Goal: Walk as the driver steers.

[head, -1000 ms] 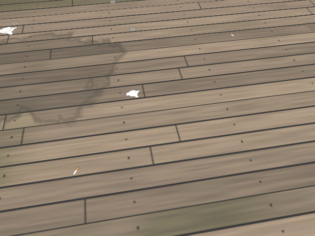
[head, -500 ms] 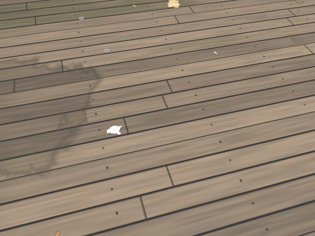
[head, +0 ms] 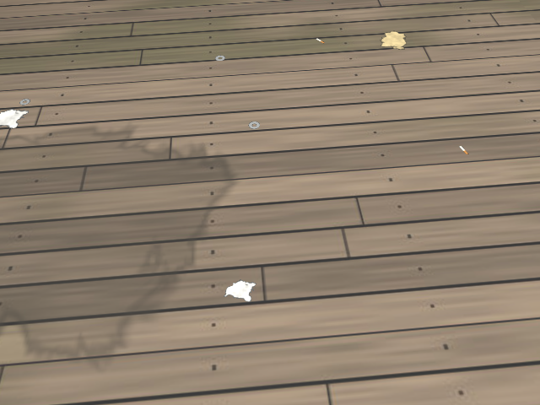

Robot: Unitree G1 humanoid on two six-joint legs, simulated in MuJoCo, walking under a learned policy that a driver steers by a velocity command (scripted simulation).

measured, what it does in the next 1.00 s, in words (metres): walks ahead, turning left: left foot, then right foot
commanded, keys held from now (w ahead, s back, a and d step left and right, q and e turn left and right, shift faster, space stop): w+q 0.78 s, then w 0.18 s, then e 0.04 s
